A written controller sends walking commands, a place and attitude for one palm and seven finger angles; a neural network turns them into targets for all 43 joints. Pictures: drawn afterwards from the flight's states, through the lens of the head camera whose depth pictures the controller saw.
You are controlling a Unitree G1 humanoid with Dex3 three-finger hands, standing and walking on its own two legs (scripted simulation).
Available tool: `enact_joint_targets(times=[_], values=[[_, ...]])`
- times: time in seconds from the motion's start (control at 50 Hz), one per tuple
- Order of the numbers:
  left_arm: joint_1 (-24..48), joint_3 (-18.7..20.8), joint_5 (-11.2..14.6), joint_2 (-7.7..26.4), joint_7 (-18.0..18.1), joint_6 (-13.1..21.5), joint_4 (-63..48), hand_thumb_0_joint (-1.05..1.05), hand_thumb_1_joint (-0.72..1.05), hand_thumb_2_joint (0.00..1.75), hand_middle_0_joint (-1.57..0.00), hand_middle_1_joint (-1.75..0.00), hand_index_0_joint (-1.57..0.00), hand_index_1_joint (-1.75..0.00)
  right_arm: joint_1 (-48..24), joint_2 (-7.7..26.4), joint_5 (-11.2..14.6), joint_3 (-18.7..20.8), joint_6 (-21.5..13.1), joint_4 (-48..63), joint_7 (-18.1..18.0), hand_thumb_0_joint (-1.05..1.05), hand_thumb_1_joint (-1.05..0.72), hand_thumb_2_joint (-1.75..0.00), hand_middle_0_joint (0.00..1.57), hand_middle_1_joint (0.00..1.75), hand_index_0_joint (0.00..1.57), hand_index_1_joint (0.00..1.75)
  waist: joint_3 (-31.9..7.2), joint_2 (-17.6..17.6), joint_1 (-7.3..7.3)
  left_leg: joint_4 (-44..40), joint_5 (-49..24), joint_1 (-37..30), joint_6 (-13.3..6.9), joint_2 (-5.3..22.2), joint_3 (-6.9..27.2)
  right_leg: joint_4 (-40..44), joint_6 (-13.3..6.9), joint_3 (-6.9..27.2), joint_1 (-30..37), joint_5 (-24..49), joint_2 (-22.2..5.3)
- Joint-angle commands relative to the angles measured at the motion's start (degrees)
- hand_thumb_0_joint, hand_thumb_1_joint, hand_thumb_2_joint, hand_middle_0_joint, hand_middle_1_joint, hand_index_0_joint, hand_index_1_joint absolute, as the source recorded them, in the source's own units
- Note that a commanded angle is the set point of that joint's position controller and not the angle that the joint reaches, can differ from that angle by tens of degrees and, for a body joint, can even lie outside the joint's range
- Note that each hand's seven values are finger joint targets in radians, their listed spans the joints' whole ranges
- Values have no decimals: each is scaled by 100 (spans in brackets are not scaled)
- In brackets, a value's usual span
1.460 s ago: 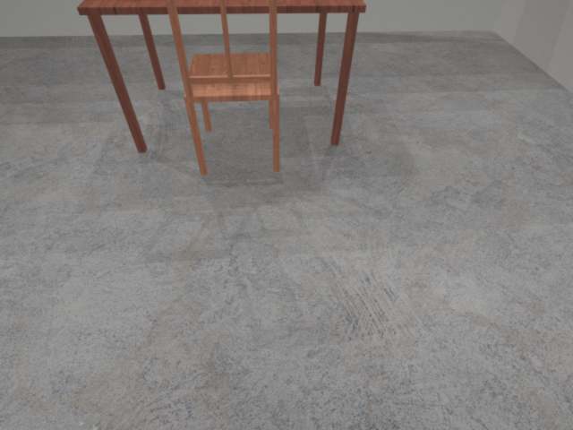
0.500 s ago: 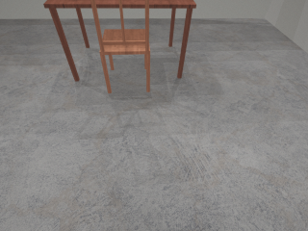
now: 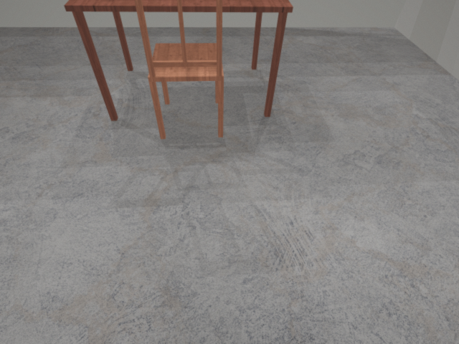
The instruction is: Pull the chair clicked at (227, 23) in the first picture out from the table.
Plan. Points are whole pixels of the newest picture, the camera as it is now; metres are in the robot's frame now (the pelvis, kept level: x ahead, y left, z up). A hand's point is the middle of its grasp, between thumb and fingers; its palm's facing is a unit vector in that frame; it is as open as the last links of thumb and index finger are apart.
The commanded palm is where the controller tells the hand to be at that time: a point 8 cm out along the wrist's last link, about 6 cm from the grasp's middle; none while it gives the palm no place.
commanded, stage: look at it before walking up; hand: left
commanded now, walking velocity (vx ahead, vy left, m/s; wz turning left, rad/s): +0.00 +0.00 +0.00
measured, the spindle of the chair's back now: (181, 24) +1.48 +0.33 -0.05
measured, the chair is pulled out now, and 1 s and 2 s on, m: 0.00 0.00 0.00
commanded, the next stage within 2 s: walk to a spot facing it in 0.08 s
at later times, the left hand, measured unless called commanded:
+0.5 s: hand out of the picture +0.02 +0.21 -0.20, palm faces +0.04 -0.98 -0.17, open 7.4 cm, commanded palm none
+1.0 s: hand (167, 285) +0.28 +0.16 -0.19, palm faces +0.07 -0.98 -0.19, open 7.3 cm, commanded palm none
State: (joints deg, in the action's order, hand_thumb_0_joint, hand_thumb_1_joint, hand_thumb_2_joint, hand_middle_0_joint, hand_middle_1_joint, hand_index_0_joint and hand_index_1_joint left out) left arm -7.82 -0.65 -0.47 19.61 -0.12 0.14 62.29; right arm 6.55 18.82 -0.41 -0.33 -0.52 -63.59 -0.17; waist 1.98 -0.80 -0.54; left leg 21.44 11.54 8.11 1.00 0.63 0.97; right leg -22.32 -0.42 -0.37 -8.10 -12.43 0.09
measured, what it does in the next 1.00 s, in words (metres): walks ahead: right foot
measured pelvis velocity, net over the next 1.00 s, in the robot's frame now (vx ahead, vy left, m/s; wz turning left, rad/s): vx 0.23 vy -0.02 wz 0.05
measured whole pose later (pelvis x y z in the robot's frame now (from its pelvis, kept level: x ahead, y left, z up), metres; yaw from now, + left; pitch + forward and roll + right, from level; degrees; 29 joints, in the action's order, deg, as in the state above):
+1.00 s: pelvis +0.23 -0.02 -0.01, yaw +3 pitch -1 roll -1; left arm -13.7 2.7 -1.6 10.0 1.1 3.3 60.2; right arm 18.0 9.5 -1.3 3.7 -0.9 -62.9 0.0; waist 1.6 0.0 1.9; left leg 63.2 20.0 28.2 -0.5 7.2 -4.1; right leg -31.2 -0.9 -10.5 -13.9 -15.7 -3.0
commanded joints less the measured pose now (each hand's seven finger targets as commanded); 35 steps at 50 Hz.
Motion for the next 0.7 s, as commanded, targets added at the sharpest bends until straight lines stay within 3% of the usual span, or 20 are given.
enact_joint_targets(times=[0.0, 0.16, 0.18, 0.2, 0.22, 0.26, 0.32, 0.36, 0.38, 0.42, 0.44, 0.46, 0.48, 0.5, 0.52, 0.54, 0.58, 0.64, 0.68], values=[[167, 238, -13, 1131, 74, 122, -360, 0, 90, 90, -20, -30, -20, -30, -269, 1185, -6, 201, -130, 350, -57, 0, -90, -90, 20, 30, 20, 30, -338, 104, 26, -315, -813, -96, -252, 601, 483, 437, -130, 631, -42, 687, -693], [140, 239, -11, 1135, 78, 131, -353, 0, 90, 90, -20, -30, -20, -30, -262, 1185, -3, 196, -133, 337, -55, 0, -90, -90, 20, 30, 20, 30, -455, 118, 25, -318, -897, -159, -245, 614, 456, 421, -131, 614, 52, 829, -711], [-83, 142, 3, 660, 98, 76, -232, 0, 90, 90, -20, -30, -20, -30, -86, 702, -27, 80, -83, 231, -40, 0, -90, -90, 20, 30, 20, 30, -551, 100, 29, -272, -672, -181, -182, 593, 379, 429, -60, 571, 99, 521, -697], [-283, 82, -12, 417, 104, 11, -154, 0, 90, 90, -20, -30, -20, -30, 115, 438, -51, 16, -23, 149, -24, 0, -90, -90, 20, 30, 20, 30, -455, 67, 22, -223, -91, -90, -147, 532, 317, 389, -27, 559, 12, -226, -643], [-418, 90, -44, 412, 86, -23, -127, 0, 90, 90, -20, -30, -20, -30, 270, 422, -67, 26, 16, 124, -11, 0, -90, -90, 20, 30, 20, 30, -346, 7, 10, -153, 615, 97, -174, 476, 306, 402, -57, 602, -89, -997, -601], [-571, 156, -74, 479, 24, -61, -144, 0, 90, 90, -20, -30, -20, -30, 343, 417, -109, 71, 50, 158, 6, 0, -90, -90, 20, 30, 20, 30, 250, -84, -27, -90, 1786, 727, -223, 348, 314, 498, -165, 793, -433, -2079, -596], [-951, 260, -85, 534, -10, -38, -184, 0, 90, 90, -20, -30, -20, -30, 487, 286, -115, 106, 21, 297, 18, 0, -90, -90, 20, 30, 20, 30, 592, -432, -90, 676, 1926, 1388, -256, 130, 82, 687, -464, 1259, -419, -2678, -871], [-1175, 342, -58, 580, 7, 43, -207, 0, 90, 90, -20, -30, -20, -30, 662, 117, -99, 129, -59, 373, 17, 0, -90, -90, 20, 30, 20, 30, 379, -686, -55, 1341, 1317, 1372, -241, 95, -255, 842, -718, 1619, -226, -2491, -1285], [-1184, 371, -54, 547, 22, 86, -223, 0, 90, 90, -20, -30, -20, -30, 750, 51, -86, 140, -104, 384, 17, 0, -90, -90, 20, 30, 20, 30, 356, -632, 8, 1340, 1173, 1271, -240, 149, -316, 771, -810, 1647, -249, -2147, -1391], [-1100, 382, -58, 393, 22, 123, -262, 0, 90, 90, -20, -30, -20, -30, 1093, -36, -67, 167, -175, 289, 16, 0, -90, -90, 20, 30, 20, 30, 376, -271, 175, 898, 1038, 599, -280, 225, -361, 220, -738, 1121, -659, -1357, -1148], [-1018, 364, -61, 222, 8, 121, -296, 0, 90, 90, -20, -30, -20, -30, 1468, -37, -73, 190, -206, 164, 10, 0, -90, -90, 20, 30, 20, 30, 482, 167, 319, 489, 930, 102, -375, 382, -88, -366, -553, 646, -1128, -1177, -768], [-848, 328, -52, -76, -18, 131, -392, 0, 90, 90, -20, -30, -20, -30, 2088, 213, -105, 276, -262, -60, -15, 0, -90, -90, 20, 30, 20, 30, 446, 1258, 551, -159, 685, -612, -720, 1070, 1074, -1828, -271, -92, -1898, -928, -152], [-333, 258, -57, -284, -6, 202, -635, 0, 90, 90, -20, -30, -20, -30, 2840, 430, -138, 358, -313, -290, -92, 0, -90, -90, 20, 30, 20, 30, 638, 1925, 808, -799, -256, -1289, -1231, 1933, 2450, -3227, -85, -557, -3096, -1817, 167], [-10, 287, -75, -226, 21, 266, -804, 0, 90, 90, -20, -30, -20, -30, 3055, 270, -126, 311, -326, -362, -156, 0, -90, -90, 20, 30, 20, 30, 806, 1294, 795, -696, -1463, -1564, -1581, 2251, 2705, -3903, -134, -88, -3722, -1989, -165], [71, 302, -58, -217, -3, 298, -808, 0, 90, 90, -20, -30, -20, -30, 2911, 131, -89, 302, -341, -312, -176, 0, -90, -90, 20, 30, 20, 30, 820, 679, 684, -536, -2023, -1586, -1676, 2333, 2448, -4100, -130, 53, -3870, -1854, -439], [36, 315, -55, -354, -45, 289, -777, 0, 90, 90, -20, -30, -20, -30, 2686, 72, -102, 293, -376, -217, -184, 0, -90, -90, 20, 30, 20, 30, 750, 635, 573, -591, -1939, -1366, -1571, 2184, 2018, -4091, -87, 69, -3690, -1687, -585], [-66, 330, -54, -523, -125, 222, -762, 0, 90, 90, -20, -30, -20, -30, 2377, -60, -99, 286, -432, -161, -199, 0, -90, -90, 20, 30, 20, 30, 688, 850, 347, -837, -1294, -844, -1324, 1785, 1373, -3681, -16, -99, -3190, -1264, -680], [9, 328, -51, -728, -201, 182, -805, 0, 90, 90, -20, -30, -20, -30, 2269, -160, -103, 307, -460, -193, -208, 0, -90, -90, 20, 30, 20, 30, 619, 943, 256, -940, -1066, -444, -1063, 1375, 597, -2465, 23, -486, -2458, -705, -619], [-29, 350, -45, -794, -204, 190, -791, 0, 90, 90, -20, -30, -20, -30, 2238, -148, -114, 329, -439, -258, -198, 0, -90, -90, 20, 30, 20, 30, 594, 932, 193, -813, -1199, -179, -970, 1296, 340, -1788, -14, -772, -1720, -419, -433]])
